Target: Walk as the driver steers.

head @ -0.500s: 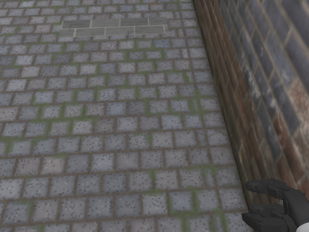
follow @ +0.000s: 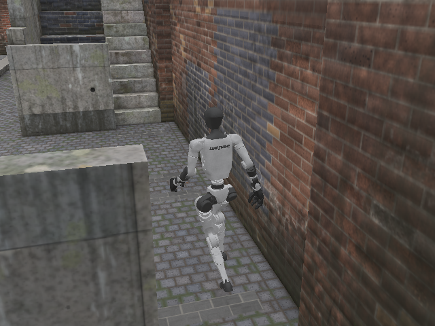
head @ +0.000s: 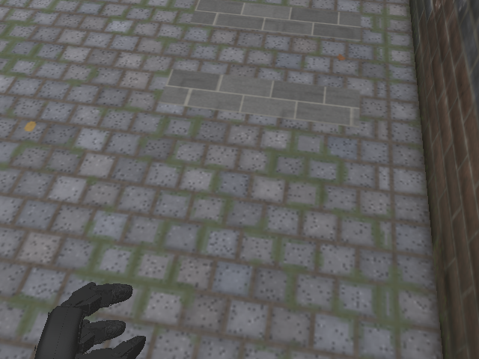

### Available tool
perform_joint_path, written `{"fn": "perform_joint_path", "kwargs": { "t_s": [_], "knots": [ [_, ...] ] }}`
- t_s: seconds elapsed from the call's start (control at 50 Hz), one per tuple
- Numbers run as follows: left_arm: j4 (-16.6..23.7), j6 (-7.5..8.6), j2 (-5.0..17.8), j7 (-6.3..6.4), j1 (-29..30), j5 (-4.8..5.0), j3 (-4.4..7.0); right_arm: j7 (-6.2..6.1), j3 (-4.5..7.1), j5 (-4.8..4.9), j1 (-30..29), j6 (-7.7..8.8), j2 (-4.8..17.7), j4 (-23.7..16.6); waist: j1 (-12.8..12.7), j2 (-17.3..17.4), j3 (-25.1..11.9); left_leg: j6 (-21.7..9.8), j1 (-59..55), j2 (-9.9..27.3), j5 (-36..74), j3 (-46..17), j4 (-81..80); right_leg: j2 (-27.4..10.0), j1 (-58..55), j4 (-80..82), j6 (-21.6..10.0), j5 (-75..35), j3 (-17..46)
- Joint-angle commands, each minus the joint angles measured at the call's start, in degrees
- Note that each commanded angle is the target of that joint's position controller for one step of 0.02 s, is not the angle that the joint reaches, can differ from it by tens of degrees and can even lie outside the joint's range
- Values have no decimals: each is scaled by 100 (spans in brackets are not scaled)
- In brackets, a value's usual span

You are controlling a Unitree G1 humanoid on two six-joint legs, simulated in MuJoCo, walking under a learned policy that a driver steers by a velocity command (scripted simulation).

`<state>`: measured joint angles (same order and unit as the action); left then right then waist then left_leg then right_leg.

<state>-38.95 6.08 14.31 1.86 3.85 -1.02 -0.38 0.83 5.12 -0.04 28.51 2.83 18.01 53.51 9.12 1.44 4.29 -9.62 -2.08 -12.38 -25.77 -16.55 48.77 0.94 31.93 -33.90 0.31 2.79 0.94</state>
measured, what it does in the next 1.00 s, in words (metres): walks ahead, turning left: left foot, then right foot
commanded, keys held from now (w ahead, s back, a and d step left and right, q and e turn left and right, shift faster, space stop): w+q+shift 0.32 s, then w+e+shift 0.14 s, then shift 0.54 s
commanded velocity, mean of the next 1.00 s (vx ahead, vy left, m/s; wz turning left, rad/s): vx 0.67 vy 0.00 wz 0.40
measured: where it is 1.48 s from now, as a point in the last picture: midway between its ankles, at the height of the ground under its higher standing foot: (123, 232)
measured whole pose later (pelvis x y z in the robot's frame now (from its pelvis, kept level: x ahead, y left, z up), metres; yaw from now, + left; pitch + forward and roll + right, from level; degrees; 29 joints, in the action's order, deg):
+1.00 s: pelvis +0.76 +0.18 +0.02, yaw +24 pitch +0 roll -1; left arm -49.1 3.9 13.4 -2.0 -5.4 -1.3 0.2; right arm -2.6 2.4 0.8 9.9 0.1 14.3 53.0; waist -1.3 -0.4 5.4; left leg 2.9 23.8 -0.4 -27.7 -5.3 68.0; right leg 4.6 24.0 -24.3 -4.7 0.1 -1.6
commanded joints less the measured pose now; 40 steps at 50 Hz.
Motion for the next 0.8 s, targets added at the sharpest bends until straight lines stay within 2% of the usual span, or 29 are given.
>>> {"fn": "perform_joint_path", "kwargs": {
  "t_s": [0.02,0.04,0.06,0.08,0.14,0.16,0.2,0.26,0.32,0.34,0.36,0.38,0.4,0.42,0.44,0.46,0.48,0.5,0.52,0.54,0.58,0.6,0.62,0.64,0.68,0.7,0.72,0.76,0.8],
  "knots": [
    [-238,-94,1235,94,-2018,-24,532,-91,-12,-116,-437,19,735,-860,-1363,-1567,-2463,67,3898,925,565,781,3296,-2584,-5022,1583,-897,4713,4456],
    [-222,-93,912,120,-1494,-34,434,4,28,-204,-742,-35,773,-830,-1229,-1047,-1623,134,3997,1108,1040,913,3089,-2266,-4185,1566,-869,3917,3567],
    [-317,-81,799,116,-1484,-113,407,57,13,-221,-958,-81,645,-856,-1195,-446,-1150,192,4035,1291,1123,992,3012,-2136,-3602,1642,-852,2989,2926],
    [-514,-38,822,138,-1674,-147,403,117,-8,-256,-1273,-137,499,-965,-1152,-181,-776,209,4128,1431,1154,1018,2916,-1959,-3248,1675,-792,2385,2354],
    [-881,67,691,67,-2265,-26,415,188,-163,-278,-1746,-329,-29,-1309,-973,-456,-205,306,4859,1747,1091,1133,2849,-1893,-3129,1998,-598,1590,1230],
    [-931,107,589,48,-2316,11,399,205,-181,-285,-1929,-371,-64,-1413,-915,-463,-37,362,5004,1837,1137,1134,2767,-1910,-2986,2086,-531,1238,886],
    [-968,152,390,-7,-2119,-15,350,298,-182,-139,-2056,-362,-36,-1544,-674,-839,173,495,5026,1952,1636,1154,2553,-1845,-2555,2097,-342,-226,-73],
    [-900,206,522,-87,-1868,-41,373,369,-210,-122,-2484,-334,-2,-1787,-432,-783,491,454,3911,1734,2734,1718,1218,-1392,-1430,2405,-135,-1099,-1400],
    [-978,214,1027,-80,-2304,15,478,446,-177,-71,-2750,-298,175,-1778,-455,-483,332,-9,2576,1122,3117,2530,238,-1318,-1746,2339,-205,-3368,-1813],
    [-1014,187,1274,-53,-2479,46,515,416,-168,-114,-2587,-293,190,-1694,-359,-652,219,-120,2260,937,2756,2514,107,-1486,-2093,2107,-318,-4566,-1741],
    [-1048,87,1501,-35,-2562,30,540,342,-138,-154,-2192,-286,310,-1471,-205,-763,-7,-197,1952,735,2157,2611,-65,-1588,-2586,1561,-435,-5701,-1693],
    [-1079,29,1701,-12,-2505,17,553,284,-37,-190,-1515,-258,508,-1263,227,-871,-295,-319,1293,580,1527,2480,-249,-1739,-2689,564,-558,-6358,-1620],
    [-1079,-54,1794,-10,-2437,-21,573,219,69,-226,-501,-229,712,-873,694,-828,-738,-458,225,574,1249,2218,-731,-1734,-2568,-853,-614,-6186,-1454],
    [-971,-151,1636,-26,-2192,31,586,108,197,-235,27,-196,933,-535,890,-409,-968,-594,-726,936,1156,1549,-1522,-1150,-1733,-3348,-554,-3391,-1402],
    [-734,-117,494,-53,-2588,-40,306,64,155,-305,-597,-146,1214,-644,-152,1280,-1136,-168,-1236,2107,1471,-25,-1099,-442,-20,-5740,-551,2946,-928],
    [-416,-9,515,-66,-3248,273,277,47,198,-324,-637,-82,1467,-819,-374,1221,-2482,-592,-1982,3179,559,-2307,-2470,-85,757,-5947,-670,2482,629],
    [-418,19,880,-99,-2433,263,347,-10,129,-250,-547,-40,1100,-573,-220,417,-1544,-625,-1248,2987,985,-2173,-3215,-294,1203,-5723,-638,1860,394],
    [-388,-14,786,-129,-2373,231,317,-56,9,-244,-721,65,782,-432,-485,124,-526,-771,-344,2995,2214,-1543,-3147,-501,1321,-5433,-601,1747,313],
    [-414,-84,635,-137,-2184,103,294,-65,-41,-251,-1019,141,560,-366,-718,-354,-135,-690,311,2816,3743,-941,-3040,-652,1145,-5082,-513,1726,394],
    [-555,-209,510,-167,-2499,22,270,-77,-100,-238,-1120,208,433,-403,-962,-517,-108,-594,840,2707,4895,-353,-2975,-715,666,-4685,-450,1756,448],
    [-691,-396,355,-254,-2722,-26,252,-44,-190,-139,-1115,277,208,-243,-1224,-337,-89,-312,1220,2419,5757,445,-3177,-772,247,-3752,-326,1808,307],
    [-532,-228,359,-168,-2206,409,339,26,-259,185,-1579,350,-217,-383,-1241,-92,-199,-378,1052,2450,5269,345,-3239,-844,468,-3495,-206,1736,491],
    [-412,-139,399,-161,-1818,343,293,3,-239,198,-1601,398,-13,-400,-1169,-134,-139,-321,1026,2344,5426,611,-3364,-823,672,-3035,-139,1335,328],
    [-281,-51,345,-171,-1461,181,265,-86,-182,185,-1653,404,163,-375,-1109,-146,-17,-261,1257,2065,5636,986,-3487,-742,586,-2256,-57,823,37],
    [-169,105,68,-267,-665,76,149,-272,-193,162,-1254,382,192,-259,-713,-219,-16,1,1534,1463,5317,1651,-3520,-251,-220,-196,48,-1035,-549],
    [-132,150,-36,-335,-440,65,121,-322,-183,117,-745,360,253,-93,-486,-98,-171,54,1332,1509,5158,1602,-3604,19,-564,302,61,-1936,-725],
    [-102,163,35,-382,-407,101,148,-343,-164,105,-528,333,325,32,-461,150,-233,137,1127,1602,4915,1518,-3589,122,-816,660,4,-2382,-645],
    [-158,146,417,-410,-718,109,273,-346,-135,95,-569,291,360,115,-725,504,-421,330,672,1695,4860,1413,-3265,257,-1315,957,-174,-2516,-415],
    [-558,123,827,-360,-1814,53,443,-333,-98,38,-1000,196,420,20,-1428,647,-886,500,463,1692,5492,1454,-2296,442,-2410,844,-249,-2322,-321]
  ]
}}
